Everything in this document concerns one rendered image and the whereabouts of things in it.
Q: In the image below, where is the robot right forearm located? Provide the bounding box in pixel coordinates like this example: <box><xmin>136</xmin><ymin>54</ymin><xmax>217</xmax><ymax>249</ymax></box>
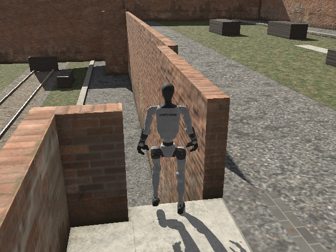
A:
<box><xmin>188</xmin><ymin>127</ymin><xmax>197</xmax><ymax>144</ymax></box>

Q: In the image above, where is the robot left upper arm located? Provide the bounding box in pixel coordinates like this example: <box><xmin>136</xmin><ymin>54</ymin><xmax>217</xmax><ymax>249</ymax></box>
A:
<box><xmin>143</xmin><ymin>106</ymin><xmax>157</xmax><ymax>135</ymax></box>

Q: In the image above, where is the robot right upper arm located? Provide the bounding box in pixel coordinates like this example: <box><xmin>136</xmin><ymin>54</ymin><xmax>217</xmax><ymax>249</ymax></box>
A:
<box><xmin>179</xmin><ymin>106</ymin><xmax>194</xmax><ymax>134</ymax></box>

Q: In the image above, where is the robot left forearm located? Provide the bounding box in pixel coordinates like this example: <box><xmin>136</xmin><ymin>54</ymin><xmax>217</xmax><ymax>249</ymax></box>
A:
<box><xmin>138</xmin><ymin>127</ymin><xmax>148</xmax><ymax>146</ymax></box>

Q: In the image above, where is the right robot hand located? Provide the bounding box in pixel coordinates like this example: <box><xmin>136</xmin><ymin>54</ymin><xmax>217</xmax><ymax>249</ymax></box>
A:
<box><xmin>186</xmin><ymin>142</ymin><xmax>198</xmax><ymax>152</ymax></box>

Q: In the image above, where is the left robot hand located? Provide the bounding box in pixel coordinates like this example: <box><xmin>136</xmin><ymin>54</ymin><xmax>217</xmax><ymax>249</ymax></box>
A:
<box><xmin>137</xmin><ymin>145</ymin><xmax>149</xmax><ymax>155</ymax></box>

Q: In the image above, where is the robot right foot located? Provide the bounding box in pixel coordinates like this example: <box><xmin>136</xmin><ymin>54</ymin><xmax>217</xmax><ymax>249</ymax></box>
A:
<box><xmin>177</xmin><ymin>201</ymin><xmax>185</xmax><ymax>214</ymax></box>

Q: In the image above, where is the right robot thigh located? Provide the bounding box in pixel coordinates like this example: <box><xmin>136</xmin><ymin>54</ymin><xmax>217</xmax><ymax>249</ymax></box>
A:
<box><xmin>175</xmin><ymin>146</ymin><xmax>186</xmax><ymax>181</ymax></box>

